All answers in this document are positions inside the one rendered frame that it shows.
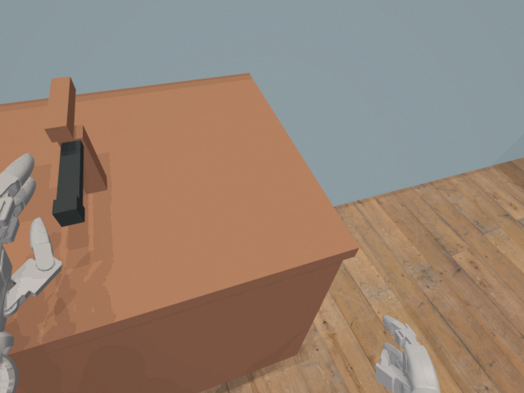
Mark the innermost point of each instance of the robot left forearm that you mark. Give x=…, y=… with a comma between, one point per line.
x=9, y=375

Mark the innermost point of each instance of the counter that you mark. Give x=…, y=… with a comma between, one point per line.
x=207, y=249

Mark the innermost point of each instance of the right robot hand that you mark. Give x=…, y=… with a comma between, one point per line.
x=405, y=372

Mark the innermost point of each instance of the tap lever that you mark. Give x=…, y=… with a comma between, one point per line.
x=68, y=207

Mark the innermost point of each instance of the left robot hand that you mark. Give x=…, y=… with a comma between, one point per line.
x=16, y=190

